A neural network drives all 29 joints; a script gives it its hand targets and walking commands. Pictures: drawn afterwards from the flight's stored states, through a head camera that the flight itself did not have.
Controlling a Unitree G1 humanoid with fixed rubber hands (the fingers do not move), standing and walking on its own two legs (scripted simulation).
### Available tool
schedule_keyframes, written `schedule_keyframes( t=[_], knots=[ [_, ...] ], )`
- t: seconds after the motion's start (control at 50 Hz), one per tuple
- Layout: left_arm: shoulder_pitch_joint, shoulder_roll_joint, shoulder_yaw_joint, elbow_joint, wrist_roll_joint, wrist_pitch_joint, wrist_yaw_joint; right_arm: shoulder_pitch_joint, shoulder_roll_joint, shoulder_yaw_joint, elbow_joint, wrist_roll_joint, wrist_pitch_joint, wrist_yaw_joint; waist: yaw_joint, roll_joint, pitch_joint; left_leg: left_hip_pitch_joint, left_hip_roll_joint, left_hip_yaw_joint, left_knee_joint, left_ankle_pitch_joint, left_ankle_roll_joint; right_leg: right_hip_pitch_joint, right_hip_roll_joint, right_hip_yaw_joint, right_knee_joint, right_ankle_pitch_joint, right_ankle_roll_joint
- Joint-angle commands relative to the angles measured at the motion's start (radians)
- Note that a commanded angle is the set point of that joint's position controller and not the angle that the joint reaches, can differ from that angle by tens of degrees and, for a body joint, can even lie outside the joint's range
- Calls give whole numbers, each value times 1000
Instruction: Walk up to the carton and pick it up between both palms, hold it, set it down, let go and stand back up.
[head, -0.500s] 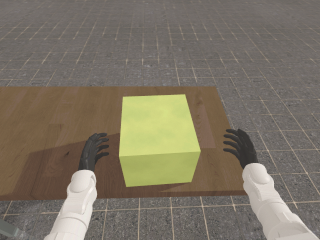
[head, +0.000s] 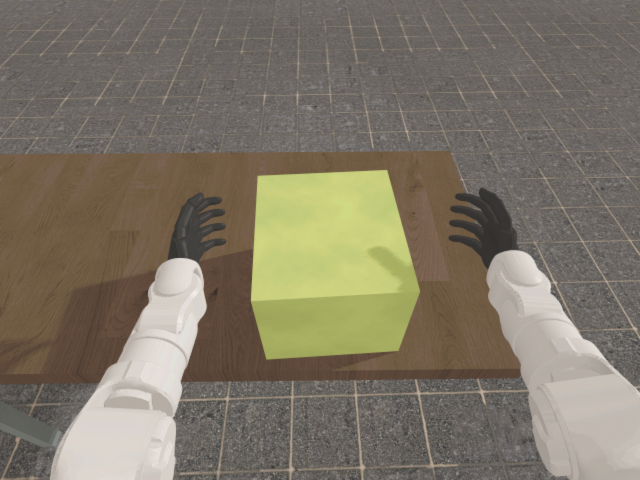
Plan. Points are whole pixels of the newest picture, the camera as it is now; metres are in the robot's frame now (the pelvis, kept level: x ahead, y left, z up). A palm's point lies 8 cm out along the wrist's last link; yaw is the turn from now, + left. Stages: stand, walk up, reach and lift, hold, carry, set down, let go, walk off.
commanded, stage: reach and lift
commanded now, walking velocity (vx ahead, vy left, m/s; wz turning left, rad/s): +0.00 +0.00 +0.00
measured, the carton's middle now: (327, 263) +0.48 +0.01 -0.05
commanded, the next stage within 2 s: none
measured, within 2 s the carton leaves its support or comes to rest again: neither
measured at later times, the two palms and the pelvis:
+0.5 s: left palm (202, 205) +0.45 +0.18 +0.11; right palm (519, 208) +0.45 -0.24 +0.11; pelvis -0.01 -0.01 -0.01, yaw -1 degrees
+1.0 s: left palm (216, 260) +0.43 +0.18 +0.02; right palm (471, 257) +0.44 -0.20 +0.02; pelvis -0.03 -0.01 -0.03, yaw +0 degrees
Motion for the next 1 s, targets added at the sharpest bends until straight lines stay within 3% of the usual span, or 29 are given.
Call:
schedule_keyframes(
  t=[0.0, 0.02, 0.08, 0.12, 0.16, 0.2, 0.22, 0.26, 0.34, 0.38, 0.4, 0.44, 0.5, 0.58, 0.6, 0.64, 0.66, 0.7, 0.72, 0.74, 0.76, 0.82, 0.86, 0.92, 0.96, 0.98],
  knots=[
    [-510, 146, 25, -135, -8, -66, 3, -472, -212, -34, -122, -3, -55, -14, -21, -43, -614, 396, -1, -80, 92, 420, -35, 13, -28, 32, 4, 493, 91],
    [-499, 136, 14, -108, -17, -63, -1, -499, -199, -30, -110, -3, -49, -21, -20, -69, -629, 388, 4, -81, 101, 427, -35, 24, -23, 35, 13, 517, 95],
    [-518, 132, 39, -104, -2, -37, -4, -521, -230, -31, -38, 22, -51, -33, -29, -32, -645, 435, 3, -81, 118, 528, -49, 16, -25, 35, 24, 643, 104],
    [-531, 137, 54, -55, 9, -12, -18, -527, -235, -10, 6, 21, -44, -40, -23, -68, -594, 395, 10, -82, 108, 503, -38, 35, -33, 48, 19, 643, 113],
    [-570, 140, 53, -19, 10, 1, -15, -571, -227, 3, 27, 24, -24, -37, -17, -64, -554, 387, 8, -81, 99, 456, -29, 4, -32, 44, 5, 551, 106],
    [-601, 141, 29, -25, 0, -5, -9, -596, -224, 5, 31, 31, -22, -24, -38, -55, -592, 388, 10, -86, 106, 435, -36, -18, -26, 41, 1, 518, 100],
    [-643, 158, 33, -20, -9, -10, -3, -624, -245, -6, 24, 49, -25, -18, -26, -13, -641, 392, 11, -87, 110, 441, -46, -48, -31, 36, 5, 500, 91],
    [-687, 140, -1, -17, -19, -21, 2, -640, -222, 11, 51, 42, -16, -4, -29, -36, -675, 390, 13, -86, 121, 478, -48, -64, -17, 24, 10, 492, 84],
    [-718, 183, 28, 55, -9, -27, 3, -689, -235, 24, 61, 86, -10, -3, 11, -24, -721, 342, 10, -81, 131, 501, -35, -51, -31, 36, 48, 607, 100],
    [-692, 200, 19, 139, -23, -23, -5, -691, -234, 65, 102, 97, 4, -1, 9, -67, -655, 261, 10, -78, 116, 412, -21, -21, -38, 44, 47, 572, 110],
    [-697, 191, 23, 137, -21, -25, -14, -670, -216, 87, 125, 99, 9, -3, 24, -91, -633, 246, 11, -78, 107, 399, -11, 11, -44, 54, 54, 589, 107],
    [-688, 188, 11, 238, -27, -50, -28, -682, -201, 96, 149, 97, 7, -1, 5, -129, -594, 150, 8, -73, 86, 314, 8, 38, -58, 75, 58, 585, 123],
    [-750, 180, -10, 306, -67, -112, -34, -741, -197, 85, 157, 79, -25, -5, -15, -119, -655, 102, 6, -64, 100, 315, -10, -13, -54, 73, 72, 548, 121],
    [-790, 187, -16, 325, -66, -183, -39, -748, -176, 72, 128, 64, -70, -10, -8, -80, -741, 50, 6, -53, 109, 299, -20, 12, -71, 81, 99, 585, 122],
    [-806, 196, -23, 343, -76, -198, -43, -759, -169, 72, 110, 46, -78, -13, -6, -116, -727, -7, 7, -57, 104, 267, -11, 32, -68, 81, 105, 562, 130],
    [-827, 202, -40, 386, -79, -222, -37, -763, -172, 35, 166, 27, -75, -9, -35, -100, -695, -26, 8, -57, 91, 205, -11, -28, -59, 51, 108, 462, 123],
    [-837, 189, -48, 384, -88, -233, -35, -749, -170, 22, 175, 17, -80, -7, -16, -65, -722, -17, 20, -59, 107, 206, -16, -53, -76, 71, 101, 440, 111],
    [-864, 190, -61, 372, -87, -255, -26, -754, -179, -19, 204, -4, -93, -8, -46, -41, -769, 33, 19, -57, 125, 230, -32, -147, -55, 27, 106, 369, 102],
    [-837, 184, -53, 359, -83, -259, -25, -726, -156, -3, 202, 0, -98, -5, -7, -37, -784, 32, 29, -59, 139, 241, -34, -143, -67, 50, 101, 383, 103],
    [-839, 169, -63, 379, -79, -264, -22, -735, -149, -19, 192, -1, -108, -8, -31, -21, -795, 26, 25, -53, 145, 233, -35, -153, -68, 42, 107, 382, 98],
    [-825, 169, -61, 381, -71, -269, -20, -708, -144, -26, 200, -19, -113, -10, -16, -26, -801, 22, 29, -45, 151, 254, -39, -157, -60, 33, 119, 384, 95],
    [-799, 160, -63, 410, -62, -290, -15, -692, -152, -53, 201, -45, -141, -16, -47, -14, -826, 7, 27, -51, 155, 246, -48, -187, -53, 7, 126, 357, 89],
    [-822, 157, -58, 386, -47, -295, -12, -705, -164, -79, 188, -71, -158, -16, -34, 19, -808, 16, 29, -59, 160, 212, -50, -220, -52, 4, 121, 285, 83],
    [-787, 121, -47, 370, -29, -316, -1, -691, -126, -67, 170, -76, -180, -25, -32, -8, -892, 27, 26, -42, 192, 259, -56, -232, -53, 16, 139, 329, 83],
    [-824, 142, -31, 386, -27, -333, 1, -716, -121, -97, 158, -95, -186, -27, -36, 1, -887, -27, 23, -39, 182, 212, -52, -211, -58, 7, 144, 306, 83],
    [-833, 143, -36, 368, -29, -342, 2, -725, -99, -95, 115, -96, -189, -28, -19, -9, -920, -34, 23, -49, 170, 210, -44, -195, -53, 14, 148, 295, 83]
  ],
)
